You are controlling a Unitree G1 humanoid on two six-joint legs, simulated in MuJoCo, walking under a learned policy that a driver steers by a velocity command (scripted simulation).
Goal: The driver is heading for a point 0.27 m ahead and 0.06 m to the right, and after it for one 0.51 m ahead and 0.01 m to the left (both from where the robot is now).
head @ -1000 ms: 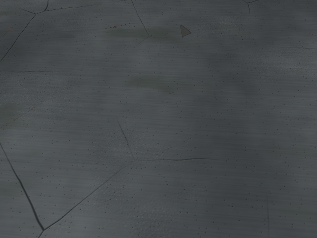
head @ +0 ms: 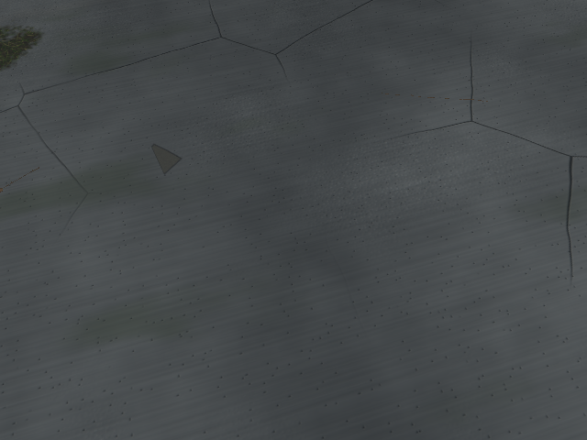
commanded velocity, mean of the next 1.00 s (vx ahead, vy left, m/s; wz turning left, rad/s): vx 0.35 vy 0.00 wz -0.41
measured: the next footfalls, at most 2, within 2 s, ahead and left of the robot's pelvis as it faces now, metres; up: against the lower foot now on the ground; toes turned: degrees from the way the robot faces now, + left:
left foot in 0.30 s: +0.37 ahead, +0.12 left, +0.00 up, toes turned -12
right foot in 0.76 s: +0.48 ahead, -0.14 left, +0.00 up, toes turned -22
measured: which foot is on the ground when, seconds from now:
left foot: up 0.00-0.28, down 0.30-0.78, up 0.80-1.00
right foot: down 0.00-0.32, up 0.34-0.74, down 0.76-1.00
